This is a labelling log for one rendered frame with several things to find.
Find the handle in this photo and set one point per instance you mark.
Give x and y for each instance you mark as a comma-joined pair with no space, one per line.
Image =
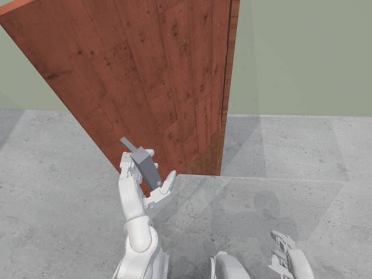
144,163

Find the right robot shin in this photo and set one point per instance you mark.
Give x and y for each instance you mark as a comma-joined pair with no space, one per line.
221,252

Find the robot right hand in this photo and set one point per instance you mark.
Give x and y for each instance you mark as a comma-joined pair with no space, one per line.
294,265

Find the robot left hand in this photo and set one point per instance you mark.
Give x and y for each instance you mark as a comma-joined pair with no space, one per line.
130,192

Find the right robot thigh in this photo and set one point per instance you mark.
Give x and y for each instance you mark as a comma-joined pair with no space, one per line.
226,267

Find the cupboard door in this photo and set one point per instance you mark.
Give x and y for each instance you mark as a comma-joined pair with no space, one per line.
151,71

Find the robot left forearm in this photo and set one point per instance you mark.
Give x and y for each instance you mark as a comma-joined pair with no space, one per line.
142,245

